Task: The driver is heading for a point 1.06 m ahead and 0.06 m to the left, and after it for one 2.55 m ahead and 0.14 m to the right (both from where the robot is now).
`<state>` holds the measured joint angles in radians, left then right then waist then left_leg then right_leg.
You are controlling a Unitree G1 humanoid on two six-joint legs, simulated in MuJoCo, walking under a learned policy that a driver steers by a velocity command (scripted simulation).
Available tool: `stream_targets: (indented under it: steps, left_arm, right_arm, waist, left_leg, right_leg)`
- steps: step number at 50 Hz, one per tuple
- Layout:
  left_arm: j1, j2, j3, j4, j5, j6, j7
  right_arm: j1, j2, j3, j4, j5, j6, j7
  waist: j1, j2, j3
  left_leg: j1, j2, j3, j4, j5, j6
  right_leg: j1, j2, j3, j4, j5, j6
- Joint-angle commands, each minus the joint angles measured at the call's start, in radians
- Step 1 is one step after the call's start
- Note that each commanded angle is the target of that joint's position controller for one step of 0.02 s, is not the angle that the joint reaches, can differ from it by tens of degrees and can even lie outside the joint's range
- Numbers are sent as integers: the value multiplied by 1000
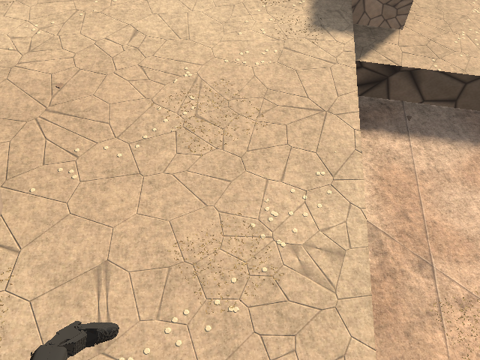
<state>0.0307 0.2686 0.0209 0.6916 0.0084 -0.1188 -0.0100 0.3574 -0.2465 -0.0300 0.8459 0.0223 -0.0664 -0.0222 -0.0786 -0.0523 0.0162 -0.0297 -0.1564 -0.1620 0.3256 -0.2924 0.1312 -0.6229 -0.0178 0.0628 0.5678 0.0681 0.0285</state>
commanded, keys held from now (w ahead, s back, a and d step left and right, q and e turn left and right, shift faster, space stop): w+q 0.16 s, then w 0.84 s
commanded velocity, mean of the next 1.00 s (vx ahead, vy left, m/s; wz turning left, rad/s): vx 0.50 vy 0.00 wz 0.23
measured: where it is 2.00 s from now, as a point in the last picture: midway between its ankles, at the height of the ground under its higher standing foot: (153, 208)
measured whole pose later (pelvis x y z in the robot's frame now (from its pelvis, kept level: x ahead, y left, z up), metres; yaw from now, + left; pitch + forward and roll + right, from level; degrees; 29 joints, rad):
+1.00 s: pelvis +0.53 +0.12 +0.00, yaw +12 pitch +3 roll +1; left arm 0.12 0.26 0.03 0.67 -0.01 -0.08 -0.04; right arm 0.43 -0.25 -0.03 0.87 0.01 -0.07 0.01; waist -0.09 -0.06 -0.01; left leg 0.00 -0.06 0.03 0.23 -0.28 0.05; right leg -0.68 -0.09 0.01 0.67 0.05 0.00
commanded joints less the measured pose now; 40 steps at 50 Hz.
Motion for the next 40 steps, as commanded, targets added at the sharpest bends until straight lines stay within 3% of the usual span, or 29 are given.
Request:
stream_targets:
  steps: [1, 3, 4, 5, 6, 7, 8, 9, 10, 11, 12, 13, 15, 17, 19, 22, 24, 26, 27, 28, 29, 30, 31, 32, 33, 34, 35, 37, 40]
  left_arm:
    - [-131, 84, 22, -120, -3, -29, -11]
    - [-85, 111, 35, -120, -9, -40, -13]
    - [-2, 136, 49, -106, -4, -44, -8]
    - [143, 162, 62, -84, -1, -49, -2]
    - [339, 213, 73, -68, 11, -43, 11]
    - [414, 257, 87, -35, 22, -32, 12]
    - [379, 154, 71, -55, 6, -28, 15]
    - [324, 95, 56, -61, 2, -24, 19]
    - [272, 95, 52, -52, 2, -19, 14]
    - [254, 94, 50, -36, 2, -19, 6]
    - [249, 80, 42, -21, 10, -20, -2]
    - [247, 72, 41, -9, 7, -21, -10]
    - [248, 81, 44, 11, -5, -22, -25]
    - [262, 122, 54, 30, -7, -21, -26]
    - [267, 141, 59, 32, -9, -14, -24]
    - [326, 172, 66, 51, -23, 0, -22]
    - [363, 186, 69, 69, -30, 12, -21]
    - [364, 194, 70, 77, -39, 28, -16]
    - [355, 198, 69, 83, -41, 33, -13]
    - [358, 182, 61, 83, -39, 39, -4]
    - [345, 138, 41, 63, -23, 36, 1]
    - [403, 30, 7, 13, -4, 16, 5]
    - [405, 82, 16, 18, -26, -5, 7]
    - [362, 154, 37, 14, -46, -13, -1]
    - [316, 154, 36, 9, -42, -12, -1]
    - [292, 144, 37, 8, -25, -8, 3]
    - [298, 135, 42, 6, -14, 2, 3]
    - [331, 96, 36, 14, -12, 24, 0]
    - [276, 79, 32, -17, -5, 45, 9]
  right_arm:
    - [42, -149, -40, -36, 2, 11, -18]
    - [16, -161, -46, -44, -4, 21, -25]
    - [0, -161, -46, -52, -10, 24, -22]
    - [-48, -157, -39, -72, -18, 26, -12]
    - [-72, -109, -17, -103, -37, 23, 2]
    - [87, -10, 10, -119, -13, 9, 12]
    - [84, -126, -5, -93, 9, 4, 14]
    - [-36, -181, -20, -103, 14, 6, 17]
    - [-88, -160, -16, -114, 2, 6, 15]
    - [-111, -130, -14, -122, -8, 2, 19]
    - [-91, -105, -11, -121, -4, 2, 26]
    - [-70, -83, -7, -117, 2, 5, 30]
    - [-78, -56, 4, -120, -3, 8, 37]
    - [-147, -47, 16, -148, -19, 0, 39]
    - [-207, -37, 28, -160, -20, -13, 48]
    - [-301, -47, 32, -175, -14, -25, 58]
    - [-357, -72, 25, -196, -6, -30, 59]
    - [-356, -96, 13, -209, -1, -32, 65]
    - [-303, -111, 0, -195, -7, -35, 63]
    - [-178, -163, -26, -156, -10, -35, 54]
    - [1, -230, -55, -119, -17, -32, 41]
    - [103, -353, -83, -103, -32, -14, 29]
    - [142, -299, -72, -93, -17, -12, 30]
    - [75, -241, -55, -103, -24, -8, 33]
    - [10, -188, -43, -117, -24, -4, 33]
    - [-57, -154, -32, -129, -27, -2, 37]
    - [-102, -128, -25, -135, -32, -5, 39]
    - [-118, -126, -27, -123, -31, -16, 40]
    - [-59, -138, -33, -85, -21, -36, 38]
  waist:
    - [-3, 105, 26]
    - [29, 132, 6]
    - [68, 151, -43]
    - [153, 152, -144]
    - [225, 85, -323]
    - [145, -273, -440]
    - [157, -168, -367]
    - [176, -31, -187]
    - [144, 79, -73]
    - [120, 97, -5]
    - [87, 62, -1]
    - [72, 20, -2]
    - [64, -3, 0]
    - [74, -4, 7]
    - [94, -5, 0]
    - [139, -25, -1]
    - [152, -46, 14]
    - [124, -57, 19]
    - [83, -55, -8]
    - [29, -46, -72]
    - [-52, 11, -197]
    - [-30, 280, -287]
    - [-46, 307, -333]
    - [-24, 232, -205]
    - [-2, 183, -139]
    - [29, 135, -91]
    - [66, 145, -65]
    - [103, 148, -56]
    - [100, 111, -21]
  left_leg:
    - [-14, 275, -227, 6, 385, 64]
    - [20, 281, -257, 68, 512, 57]
    - [28, 252, -256, 152, 668, 46]
    - [-25, 210, -227, 320, 736, 22]
    - [-183, 147, -175, 598, 524, -5]
    - [-566, -12, -86, 903, -255, -82]
    - [-682, 94, -98, 1041, -272, -86]
    - [-709, 128, -74, 1050, -169, -91]
    - [-681, 157, -34, 1022, -91, -97]
    - [-663, 178, -24, 980, -57, -100]
    - [-620, 206, -13, 950, -41, -96]
    - [-598, 217, 11, 913, -39, -96]
    - [-590, 233, 48, 823, -25, -106]
    - [-610, 259, 73, 702, 42, -119]
    - [-569, 268, 105, 550, 146, -118]
    - [-491, 231, 155, 379, 244, -125]
    - [-486, 216, 158, 307, 231, -115]
    - [-455, 199, 168, 243, 180, -82]
    - [-369, 178, 186, 198, 182, -65]
    - [-204, 152, 201, 146, 153, -44]
    - [60, 264, 76, 155, 156, 8]
    - [371, 511, -352, 86, 84, 142]
    - [380, 549, -589, -22, -23, 212]
    - [282, 517, -454, -27, -19, 177]
    - [166, 466, -307, -32, 38, 147]
    - [50, 420, -226, -61, 103, 129]
    - [-48, 390, -170, -91, 173, 116]
    - [-147, 366, -93, -139, 266, 124]
    - [-143, 372, -32, -167, 359, 139]
  right_leg:
    - [49, 44, -12, -86, 4, -22]
    - [131, 58, -16, -107, -80, -52]
    - [244, 75, -36, -129, -109, -78]
    - [459, 31, -17, -156, -60, -127]
    - [781, -150, 162, -109, -99, -205]
    - [1113, -412, 645, -177, -198, -397]
    - [1039, -441, 757, -235, -473, -361]
    - [870, -386, 596, -276, -491, -300]
    - [707, -331, 460, -304, -375, -257]
    - [595, -282, 369, -332, -264, -246]
    - [529, -240, 287, -360, -225, -234]
    - [491, -214, 232, -386, -209, -237]
    - [443, -200, 152, -420, -138, -267]
    - [433, -207, 107, -445, -84, -284]
    - [422, -183, 41, -443, -63, -268]
    - [427, -170, -7, -409, -70, -234]
    - [472, -202, 19, -395, -113, -218]
    - [518, -238, 37, -354, -96, -196]
    - [521, -230, 23, -291, -8, -175]
    - [507, -177, -26, -139, 114, -138]
    - [368, -128, -76, 114, 59, -91]
    - [-20, 22, -135, 491, -422, -18]
    - [-167, 34, 2, 687, -641, -16]
    - [-242, -28, 15, 744, -579, -25]
    - [-219, -71, -10, 718, -485, -33]
    - [-172, -98, -17, 673, -419, -28]
    - [-106, -123, -8, 635, -375, -24]
    - [-30, -128, -17, 608, -327, -10]
    - [-93, -131, -10, 510, -240, 5]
